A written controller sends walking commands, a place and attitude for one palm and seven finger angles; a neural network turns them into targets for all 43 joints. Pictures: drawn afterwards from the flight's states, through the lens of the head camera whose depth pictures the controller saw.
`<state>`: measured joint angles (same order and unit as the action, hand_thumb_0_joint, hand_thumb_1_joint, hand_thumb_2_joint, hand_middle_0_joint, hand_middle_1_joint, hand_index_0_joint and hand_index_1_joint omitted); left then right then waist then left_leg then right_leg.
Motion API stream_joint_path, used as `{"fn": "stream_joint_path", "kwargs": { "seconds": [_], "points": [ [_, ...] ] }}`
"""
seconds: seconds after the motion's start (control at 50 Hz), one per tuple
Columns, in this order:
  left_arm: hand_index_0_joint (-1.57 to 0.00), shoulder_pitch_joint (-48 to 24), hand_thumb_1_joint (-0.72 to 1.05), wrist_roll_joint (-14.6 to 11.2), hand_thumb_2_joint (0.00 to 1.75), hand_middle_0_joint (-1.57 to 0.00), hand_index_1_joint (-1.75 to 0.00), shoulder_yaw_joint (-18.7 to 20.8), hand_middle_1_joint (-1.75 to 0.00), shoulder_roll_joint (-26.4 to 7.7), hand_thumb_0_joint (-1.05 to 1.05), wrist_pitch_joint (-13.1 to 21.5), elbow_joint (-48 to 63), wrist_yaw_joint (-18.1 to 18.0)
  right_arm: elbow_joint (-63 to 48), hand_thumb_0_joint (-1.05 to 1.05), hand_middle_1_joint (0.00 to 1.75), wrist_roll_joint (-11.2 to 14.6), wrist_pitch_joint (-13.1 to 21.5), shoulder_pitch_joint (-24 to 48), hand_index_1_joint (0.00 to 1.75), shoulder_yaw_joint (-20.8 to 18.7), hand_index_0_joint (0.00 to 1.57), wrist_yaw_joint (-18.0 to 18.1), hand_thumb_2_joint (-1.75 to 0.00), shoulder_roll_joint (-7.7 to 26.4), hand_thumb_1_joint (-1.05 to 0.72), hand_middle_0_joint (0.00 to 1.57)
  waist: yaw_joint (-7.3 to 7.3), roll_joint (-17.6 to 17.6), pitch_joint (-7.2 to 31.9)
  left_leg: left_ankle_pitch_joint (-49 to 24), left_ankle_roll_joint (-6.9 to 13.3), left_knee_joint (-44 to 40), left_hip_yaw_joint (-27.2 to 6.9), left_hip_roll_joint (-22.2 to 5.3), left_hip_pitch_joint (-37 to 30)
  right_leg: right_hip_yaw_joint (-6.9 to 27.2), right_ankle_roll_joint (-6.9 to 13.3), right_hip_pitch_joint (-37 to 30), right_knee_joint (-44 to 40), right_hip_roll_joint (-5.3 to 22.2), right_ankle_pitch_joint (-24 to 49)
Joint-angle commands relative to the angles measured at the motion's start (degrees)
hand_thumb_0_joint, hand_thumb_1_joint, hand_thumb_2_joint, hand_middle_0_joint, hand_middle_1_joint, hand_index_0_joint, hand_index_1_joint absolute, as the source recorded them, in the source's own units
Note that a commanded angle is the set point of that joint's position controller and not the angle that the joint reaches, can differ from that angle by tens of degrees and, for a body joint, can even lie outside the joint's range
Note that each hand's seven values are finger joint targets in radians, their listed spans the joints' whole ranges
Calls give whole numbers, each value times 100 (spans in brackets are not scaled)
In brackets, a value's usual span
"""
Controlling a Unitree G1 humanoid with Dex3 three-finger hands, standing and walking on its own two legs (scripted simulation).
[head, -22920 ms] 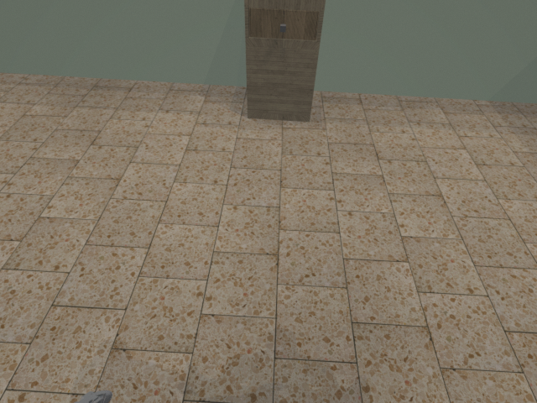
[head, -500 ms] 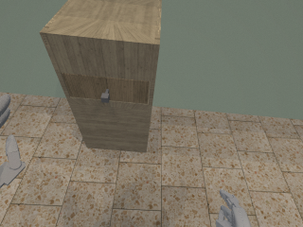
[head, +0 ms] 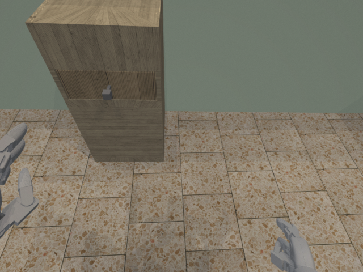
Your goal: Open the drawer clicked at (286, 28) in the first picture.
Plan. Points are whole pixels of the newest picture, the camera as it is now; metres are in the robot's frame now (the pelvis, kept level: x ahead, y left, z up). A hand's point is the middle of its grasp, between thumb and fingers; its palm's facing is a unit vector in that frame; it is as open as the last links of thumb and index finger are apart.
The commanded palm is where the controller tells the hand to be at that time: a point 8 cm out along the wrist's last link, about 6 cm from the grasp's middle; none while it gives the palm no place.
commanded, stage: stop stepping back and stand still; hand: left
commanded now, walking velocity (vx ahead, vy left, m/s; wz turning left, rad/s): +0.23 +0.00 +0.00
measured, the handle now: (108, 91) +0.79 +0.33 -0.15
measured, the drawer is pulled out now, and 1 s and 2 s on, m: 0.00 0.00 0.00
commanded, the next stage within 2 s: let the arm hang, fingers relaxed in 1.16 s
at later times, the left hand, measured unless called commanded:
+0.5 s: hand out of the picture +0.10 +0.25 +0.16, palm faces +0.44 -0.79 -0.43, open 7.4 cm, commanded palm +0.04 +0.30 +0.18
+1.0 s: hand out of the picture +0.13 +0.30 +0.16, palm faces +0.41 -0.79 -0.46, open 7.4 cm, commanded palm +0.07 +0.33 +0.18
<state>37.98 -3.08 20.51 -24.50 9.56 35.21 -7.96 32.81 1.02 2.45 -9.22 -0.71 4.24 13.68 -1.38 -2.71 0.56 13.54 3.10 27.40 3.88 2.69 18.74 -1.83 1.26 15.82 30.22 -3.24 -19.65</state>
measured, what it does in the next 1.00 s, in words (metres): steps on the spot: left foot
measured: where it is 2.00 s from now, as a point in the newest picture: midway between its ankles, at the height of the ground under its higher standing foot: outside the picture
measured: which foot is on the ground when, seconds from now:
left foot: down 0.00-0.12, up 0.14-0.46, down 0.48-1.00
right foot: down 0.00-1.00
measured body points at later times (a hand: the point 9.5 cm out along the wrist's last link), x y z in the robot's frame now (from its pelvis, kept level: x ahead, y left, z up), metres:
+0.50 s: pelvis -0.07 +0.01 +0.00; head -0.07 +0.00 +0.45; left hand +0.07 +0.29 +0.19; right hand +0.09 -0.24 -0.09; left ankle -0.10 +0.15 -0.74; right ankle -0.04 -0.06 -0.74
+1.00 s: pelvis -0.04 +0.05 +0.00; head -0.02 +0.07 +0.45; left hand +0.11 +0.34 +0.19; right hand +0.14 -0.15 -0.08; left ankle -0.07 +0.14 -0.74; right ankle -0.06 -0.07 -0.73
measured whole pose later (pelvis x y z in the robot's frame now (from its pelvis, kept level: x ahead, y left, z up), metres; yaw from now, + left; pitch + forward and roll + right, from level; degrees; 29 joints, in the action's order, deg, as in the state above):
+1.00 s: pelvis -0.04 +0.05 +0.00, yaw +4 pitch +1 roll +0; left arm 36.6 -1.4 22.3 -23.5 11.7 37.0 -8.9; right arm 33.9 -1.0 8.0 -12.7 2.5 2.6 8.5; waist 0.0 -3.4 -1.8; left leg 17.6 1.8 30.1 4.0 0.0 13.7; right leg -3.3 0.0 14.0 31.4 0.5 -15.6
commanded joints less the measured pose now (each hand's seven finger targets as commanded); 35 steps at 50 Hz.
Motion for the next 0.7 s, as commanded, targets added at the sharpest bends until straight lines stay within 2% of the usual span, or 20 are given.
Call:
{"fn": "stream_joint_path", "kwargs": {
  "seconds": [0.0, 0.06, 0.1, 0.12, 0.16, 0.18, 0.22, 0.26, 0.3, 0.34, 0.38, 0.42, 0.46, 0.48, 0.5, 0.54, 0.58, 0.64, 0.66, 0.68],
  "points": [
    [-20, 404, 90, 59, 90, -20, -30, 884, -30, -928, 0, 444, 1730, -166, -981, 0, 30, -134, 490, 140, 30, -162, 20, -8, -90, 644, -90, 20, 70, 1408, 1095, -3470, 149, -453, -1363, -1389, -931, 166, -124, -328, 177, 289, -131],
    [-20, 441, 90, 48, 90, -20, -30, 988, -30, -891, 0, 431, 1536, -217, -991, 0, 30, -129, 544, 208, 30, -133, 20, 36, -90, 676, -90, 20, 88, 820, 542, -339, 131, -538, -1279, -1197, 638, 389, -101, -1078, -505, 569, 69],
    [-20, 327, 90, 94, 90, -20, -30, 775, -30, -634, 0, 395, 1072, -261, -939, 0, 30, -178, 461, 123, 30, -189, 20, 35, -90, 637, -90, 20, -56, -76, 175, 1157, -218, 826, -904, -452, 631, 1973, 452, 65, -1875, 1614, -1427],
    [-20, 171, 90, 109, 90, -20, -30, 690, -30, -539, 0, 389, 885, -288, -833, 0, 30, -201, 384, 86, 30, -241, 20, 74, -90, 678, -90, 20, -61, -420, -68, 1169, -333, 1932, -809, -258, 460, 2779, 757, 805, -2411, 2194, -2293],
    [-20, -229, 90, 143, 90, -20, -30, 583, -30, -450, 0, 428, 709, -332, -717, 0, 30, -273, 301, 41, 30, -259, 20, 111, -90, 774, -90, 20, -146, -142, -206, 992, -348, 2982, -804, -287, 833, 2599, 647, 1042, -2520, 2253, -2258],
    [-20, -234, 90, 164, 90, -20, -30, 531, -30, -383, 0, 423, 476, -332, -622, 0, 30, -305, 268, -57, 30, -211, 20, 124, -90, 656, -90, 20, -194, -129, -114, 638, -347, 2776, -739, -380, 897, 1940, 662, 724, -2306, 2019, -1580],
    [-20, -293, 90, 245, 90, -20, -30, 486, -30, -419, 0, 444, 205, -338, -586, 0, 30, -318, 278, -41, 30, -124, 20, 134, -90, 545, -90, 20, -163, -96, 102, 411, -308, 2135, -516, -430, 889, 1307, 654, 241, -2050, 1775, -886],
    [-20, -536, 90, 299, 90, -20, -30, 337, -30, -428, 0, 469, 181, -308, -606, 0, 30, -256, 373, 79, 30, -144, 20, 194, -90, 539, -90, 20, -46, -169, -113, 631, -251, 1523, -294, -397, 761, 1273, 491, 136, -2163, 1780, -1000],
    [-20, -677, 90, 301, 90, -20, -30, 397, -30, -521, 0, 535, 228, -277, -606, 0, 30, -187, 511, 141, 30, -153, 20, 174, -90, 461, -90, 20, 122, -347, -191, 813, -162, 957, 19, -353, 511, 1622, 347, -10, -2358, 1819, -1253],
    [-20, -684, 90, 283, 90, -20, -30, 423, -30, -566, 0, 568, 407, -273, -565, 0, 30, -190, 586, 34, 30, -139, 20, 134, -90, 426, -90, 20, 118, -622, -50, 663, -114, 388, 161, -333, 186, 1460, 316, -265, -2239, 1764, -1130],
    [-20, -673, 90, 262, 90, -20, -30, 477, -30, -620, 0, 583, 588, -287, -554, 0, 30, -192, 652, -24, 30, -121, 20, 133, -90, 405, -90, 20, 86, -386, 110, 568, -72, -157, 141, -314, -307, 1127, 260, -290, -1913, 1530, -1017],
    [-20, -619, 90, 222, 90, -20, -30, 527, -30, -623, 0, 605, 750, -305, -605, 0, 30, -194, 691, -102, 30, -146, 20, 131, -90, 462, -90, 20, 59, -28, 235, 761, 58, -633, -205, -555, -615, 866, 116, -296, -1352, 1205, -770],
    [-20, -642, 90, 175, 90, -20, -30, 462, -30, -496, 0, 620, 955, -290, -698, 0, 30, -183, 702, -102, 30, -206, 20, 112, -90, 617, -90, 20, 28, 940, 190, 978, 362, -1022, -1387, -1321, -680, 403, -75, 50, -277, 632, -249],
    [-20, -591, 90, 171, 90, -20, -30, 600, -30, -558, 0, 633, 1014, -312, -705, 0, 30, -153, 728, -48, 30, -195, 20, 80, -90, 609, -90, 20, 79, 1143, 255, 758, 487, -1085, -1809, -1707, -687, 91, -162, 170, 262, 406, 171],
    [-20, -418, 90, 151, 90, -20, -30, 656, -30, -564, 0, 619, 870, -299, -665, 0, 30, -116, 742, -2, 30, -197, 20, 65, -90, 569, -90, 20, 98, 1037, 254, 663, 455, -1086, -1765, -1794, -423, -30, -213, 50, 341, 327, 110],
    [-20, -251, 90, 161, 90, -20, -30, 716, -30, -532, 0, 511, 812, -268, -636, 0, 30, -95, 723, 67, 30, -141, 20, 62, -90, 518, -90, 20, 94, 1148, 4, 995, 223, -960, -1025, -1465, 294, -24, -109, -479, 18, 374, 168],
    [-20, -339, 90, 155, 90, -20, -30, 639, -30, -482, 0, 508, 851, -245, -638, 0, 30, -86, 768, 75, 30, -140, 20, 42, -90, 512, -90, 20, 53, 743, -177, 803, 36, -455, -607, -1063, 547, 396, 14, -590, -381, 538, 503],
    [-20, -455, 90, 123, 90, -20, -30, 579, -30, -548, 0, 516, 766, -242, -547, 0, 30, -65, 749, -33, 30, -155, 20, -68, -90, 430, -90, 20, 21, -465, 168, 731, -262, 1288, -49, -404, 622, 1989, 604, -747, -1308, 1667, 666],
    [-20, -580, 90, 141, 90, -20, -30, 568, -30, -559, 0, 515, 767, -257, -532, 0, 30, -55, 717, 49, 30, -156, 20, -89, -90, 429, -90, 20, 46, -490, 122, 1079, -300, 1847, -139, -391, 891, 2220, 793, -909, -1440, 1934, 1042],
    [-20, -587, 90, 160, 90, -20, -30, 544, -30, -551, 0, 533, 804, -246, -539, 0, 30, -65, 704, 75, 30, -145, 20, -90, -90, 418, -90, 20, 86, -522, 187, 1264, -287, 1933, -275, -459, 880, 2048, 895, -1034, -1357, 2006, 1612]
  ]
}}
